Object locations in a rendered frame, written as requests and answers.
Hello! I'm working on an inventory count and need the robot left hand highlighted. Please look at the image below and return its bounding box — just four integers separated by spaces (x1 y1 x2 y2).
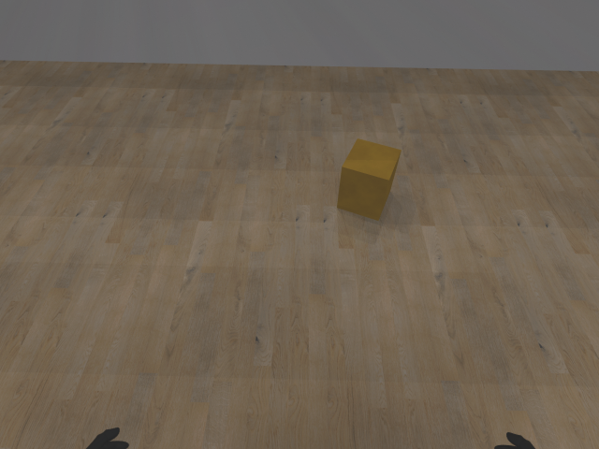
86 427 129 449

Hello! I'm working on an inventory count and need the carton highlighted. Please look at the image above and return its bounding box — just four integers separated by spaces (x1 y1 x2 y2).
337 138 402 221

